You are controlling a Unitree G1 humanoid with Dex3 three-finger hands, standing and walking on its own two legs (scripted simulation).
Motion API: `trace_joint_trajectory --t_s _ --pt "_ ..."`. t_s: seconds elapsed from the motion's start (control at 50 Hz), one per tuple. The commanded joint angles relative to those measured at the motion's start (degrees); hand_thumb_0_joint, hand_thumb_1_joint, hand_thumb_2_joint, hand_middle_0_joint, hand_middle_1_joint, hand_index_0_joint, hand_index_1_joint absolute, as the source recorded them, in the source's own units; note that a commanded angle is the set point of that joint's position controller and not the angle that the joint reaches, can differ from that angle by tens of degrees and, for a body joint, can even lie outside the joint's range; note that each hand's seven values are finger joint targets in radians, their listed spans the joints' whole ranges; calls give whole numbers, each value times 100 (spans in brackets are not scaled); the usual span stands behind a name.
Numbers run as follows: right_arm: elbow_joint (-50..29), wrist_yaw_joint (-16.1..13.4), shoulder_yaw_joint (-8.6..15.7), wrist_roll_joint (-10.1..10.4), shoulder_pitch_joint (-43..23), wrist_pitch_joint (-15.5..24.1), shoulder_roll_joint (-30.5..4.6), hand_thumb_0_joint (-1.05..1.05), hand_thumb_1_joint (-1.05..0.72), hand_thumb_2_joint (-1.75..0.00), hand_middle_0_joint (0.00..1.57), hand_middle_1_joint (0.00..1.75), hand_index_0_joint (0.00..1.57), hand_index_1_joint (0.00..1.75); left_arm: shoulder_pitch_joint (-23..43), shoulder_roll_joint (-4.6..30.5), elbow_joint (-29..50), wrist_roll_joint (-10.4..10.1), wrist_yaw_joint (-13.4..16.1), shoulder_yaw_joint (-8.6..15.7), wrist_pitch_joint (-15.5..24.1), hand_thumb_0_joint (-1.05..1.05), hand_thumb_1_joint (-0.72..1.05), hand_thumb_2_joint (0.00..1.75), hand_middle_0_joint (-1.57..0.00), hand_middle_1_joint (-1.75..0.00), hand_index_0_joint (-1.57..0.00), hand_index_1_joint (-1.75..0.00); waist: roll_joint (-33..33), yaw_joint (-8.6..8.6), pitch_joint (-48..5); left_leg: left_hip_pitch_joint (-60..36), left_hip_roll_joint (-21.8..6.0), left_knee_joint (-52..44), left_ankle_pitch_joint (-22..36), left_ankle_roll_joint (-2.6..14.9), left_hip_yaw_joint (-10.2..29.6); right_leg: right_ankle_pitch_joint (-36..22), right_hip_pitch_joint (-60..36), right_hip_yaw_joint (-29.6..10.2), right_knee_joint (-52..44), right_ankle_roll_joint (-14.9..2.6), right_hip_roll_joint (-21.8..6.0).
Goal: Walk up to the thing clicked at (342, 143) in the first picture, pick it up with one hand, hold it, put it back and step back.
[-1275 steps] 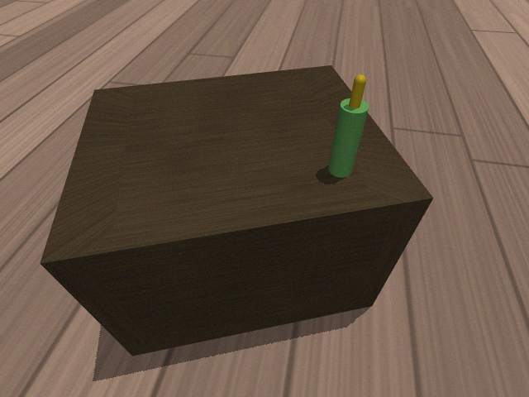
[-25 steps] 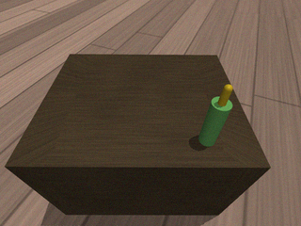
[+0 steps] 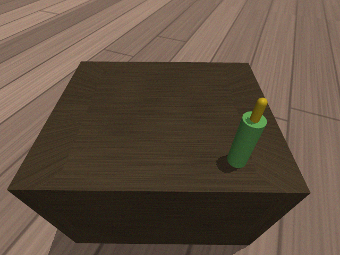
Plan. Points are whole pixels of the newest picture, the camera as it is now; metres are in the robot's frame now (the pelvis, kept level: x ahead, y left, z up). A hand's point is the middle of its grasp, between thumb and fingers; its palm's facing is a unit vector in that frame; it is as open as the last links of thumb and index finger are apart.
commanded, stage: stand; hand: right
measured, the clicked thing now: (247, 134) +0.46 -0.22 +0.01
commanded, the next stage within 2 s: none
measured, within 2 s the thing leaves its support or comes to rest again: neither
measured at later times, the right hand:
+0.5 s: hand out of the picture +0.08 -0.26 -0.16, palm faces -0.04 +0.94 -0.35, open 9.3 cm
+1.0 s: hand out of the picture +0.08 -0.25 -0.16, palm faces -0.06 +0.94 -0.35, open 7.4 cm
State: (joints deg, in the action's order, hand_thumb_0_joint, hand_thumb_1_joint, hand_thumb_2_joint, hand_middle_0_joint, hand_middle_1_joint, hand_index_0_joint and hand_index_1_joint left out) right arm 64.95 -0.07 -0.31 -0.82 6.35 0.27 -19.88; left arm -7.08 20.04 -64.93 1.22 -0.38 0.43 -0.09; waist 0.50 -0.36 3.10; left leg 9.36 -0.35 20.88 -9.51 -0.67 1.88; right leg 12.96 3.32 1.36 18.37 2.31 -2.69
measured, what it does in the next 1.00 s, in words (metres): stands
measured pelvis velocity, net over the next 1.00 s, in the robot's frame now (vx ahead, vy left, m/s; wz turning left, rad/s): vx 0.00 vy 0.00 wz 0.02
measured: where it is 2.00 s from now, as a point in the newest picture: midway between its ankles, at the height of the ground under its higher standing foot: outside the picture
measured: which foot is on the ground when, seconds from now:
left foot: down 0.00-1.00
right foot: down 0.00-1.00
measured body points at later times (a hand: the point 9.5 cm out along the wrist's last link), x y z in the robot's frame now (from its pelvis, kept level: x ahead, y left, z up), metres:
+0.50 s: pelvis +0.00 +0.00 +0.00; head +0.01 +0.00 +0.45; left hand +0.06 +0.30 -0.14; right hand +0.08 -0.30 -0.13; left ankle +0.02 +0.13 -0.75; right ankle -0.03 -0.14 -0.75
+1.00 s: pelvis +0.00 +0.00 +0.00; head +0.02 +0.00 +0.45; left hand +0.06 +0.30 -0.14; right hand +0.08 -0.30 -0.13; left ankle +0.02 +0.13 -0.75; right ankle -0.03 -0.14 -0.75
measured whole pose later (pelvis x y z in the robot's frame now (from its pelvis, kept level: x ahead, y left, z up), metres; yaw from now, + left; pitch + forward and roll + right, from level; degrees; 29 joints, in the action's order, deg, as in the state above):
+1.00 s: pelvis +0.00 +0.00 +0.00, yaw +1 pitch -2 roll +0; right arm 64.4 0.0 -0.4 -0.7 6.7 0.2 -19.8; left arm -7.7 20.0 -63.9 1.0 -0.4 0.7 -0.1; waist 0.2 -0.4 3.4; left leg 9.3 -0.3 20.6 -9.6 -0.9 2.8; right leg 13.4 2.9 2.3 18.1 2.0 -2.7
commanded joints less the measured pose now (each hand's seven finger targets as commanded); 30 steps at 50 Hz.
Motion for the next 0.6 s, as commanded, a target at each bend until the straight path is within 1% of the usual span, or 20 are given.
trace_joint_trajectory --t_s 0.0,0.02,0.04,0.08,0.1,0.12,0.14,0.16,0.2,0.22,0.24,0.26,0.3,0.32,0.36,0.38,0.4,0.42,0.48,0.58 --pt "-335 -91 212 32 -248 150 -1286 0 52 -7 5 6 5 6 90 1150 331 -27 94 231 121 0 90 90 -20 -30 -20 -30 -86 17 -447 -266 -649 -248 1093 184 496 -799 110 -364 -310 -271 -488" --pt "-328 -91 208 36 -216 149 -1275 0 52 -7 5 6 5 6 102 1161 331 -37 99 236 124 0 90 90 -20 -30 -20 -30 -58 33 -442 -275 -645 -239 1169 188 490 -861 84 -367 -294 -264 -494" --pt "-335 -101 218 31 -202 158 -1285 0 52 -7 5 6 5 6 85 1205 351 -32 104 254 127 0 90 90 -20 -30 -20 -30 -39 24 -561 -359 -673 -180 1341 208 474 -1025 17 -370 -255 -272 -507" --pt "-322 -103 202 42 -185 154 -1273 0 36 -23 20 22 20 22 65 1164 331 -50 103 239 118 0 90 90 -20 -30 -20 -30 -70 24 -551 -392 -681 -159 1465 206 472 -1075 12 -350 -245 -263 -515" --pt "-325 -107 205 35 -176 153 -1256 0 28 -31 20 30 20 30 83 1179 341 -45 108 250 116 0 90 90 -20 -30 -20 -30 -41 25 -606 -392 -691 -135 1573 204 466 -1182 -48 -346 -205 -268 -513" --pt "-324 -107 203 38 -196 148 -1280 0 20 -39 20 30 20 30 41 1163 336 -57 107 238 116 0 90 90 -20 -30 -20 -30 -66 4 -582 -414 -688 -119 1635 209 460 -1214 -21 -326 -222 -259 -512" --pt "-313 -106 197 41 -150 146 -1263 0 12 -47 20 30 20 30 61 1146 318 -53 105 234 108 0 90 90 -20 -30 -20 -30 -59 37 -484 -305 -648 -186 1457 185 457 -1080 -16 -337 -261 -250 -497" --pt "-325 -107 199 39 -218 137 -1272 0 4 -55 20 30 20 30 52 1153 331 -44 104 233 105 0 90 90 -20 -30 -20 -30 -81 5 -453 -320 -653 -180 1357 197 459 -1011 20 -324 -280 -255 -495" --pt "-327 -104 191 35 -163 128 -1254 0 -12 -71 20 30 20 30 67 1178 334 -35 103 246 92 0 90 90 -20 -30 -20 -30 -50 40 -388 -249 -626 -244 1117 178 462 -848 77 -322 -294 -264 -487" --pt "-336 -106 194 36 -204 131 -1266 0 -20 -79 20 30 20 30 92 1197 348 -46 104 249 96 0 90 90 -20 -30 -20 -30 -51 22 -396 -278 -662 -246 1228 169 493 -839 59 -326 -283 -262 -493" --pt "-337 -99 188 39 -193 133 -1260 0 -28 -87 20 30 20 30 75 1179 348 -44 100 246 99 0 90 90 -20 -30 -20 -30 -71 31 -388 -269 -642 -259 1102 171 478 -752 110 -338 -313 -265 -489" --pt "-345 -104 204 32 -227 131 -1291 0 -36 -90 20 30 20 30 63 1182 358 -37 101 243 95 0 90 90 -20 -30 -20 -30 -84 18 -374 -291 -654 -243 1111 177 488 -743 141 -332 -315 -275 -490" --pt "-342 -98 202 40 -215 134 -1282 0 -52 -90 20 30 20 30 57 1160 371 -36 101 231 117 0 90 90 -20 -30 -20 -30 -29 21 -461 -336 -667 -187 1300 183 481 -907 81 -336 -306 -267 -511" --pt "-328 -94 199 45 -193 127 -1280 0 -60 -90 20 30 20 30 81 1161 366 -45 105 230 120 0 90 90 -20 -30 -20 -30 -19 42 -417 -271 -655 -204 1211 180 483 -883 69 -342 -345 -266 -514" --pt "-326 -94 196 42 -197 126 -1261 0 -76 -90 20 30 20 30 52 1184 362 -44 98 240 116 0 90 90 -20 -30 -20 -30 -50 32 -394 -275 -639 -223 1034 183 477 -777 76 -352 -345 -280 -513" --pt "-323 -89 191 33 -169 124 -1255 0 -84 -90 20 30 20 30 87 1171 357 -39 98 242 108 0 90 90 -20 -30 -20 -30 -89 56 -312 -158 -616 -298 877 159 489 -627 101 -335 -349 -279 -497" --pt "-318 -83 201 44 -226 116 -1262 0 -90 -90 20 30 20 30 63 1162 358 -38 98 234 103 0 90 90 -20 -30 -20 -30 -82 33 -217 -184 -620 -346 773 152 519 -465 228 -312 -379 -278 -472" --pt "-336 -82 219 35 -230 119 -1273 0 -90 -90 20 30 20 30 49 1199 370 -44 101 252 109 0 90 90 -20 -30 -20 -30 -37 19 -330 -225 -642 -279 812 186 510 -492 148 -341 -394 -292 -501" --pt "-328 -69 217 40 -184 115 -1274 0 -90 -90 20 30 20 30 49 1166 366 -29 95 246 126 0 90 90 -20 -30 -20 -30 -20 46 -273 -146 -615 -324 640 183 530 -436 143 -347 -442 -284 -493" --pt "-346 -65 226 27 -174 118 -1251 0 -90 -90 20 30 20 30 61 1213 410 -29 90 270 136 0 90 90 -20 -30 -20 -30 -51 59 -299 -168 -608 -320 632 166 527 -426 192 -356 -429 -298 -504"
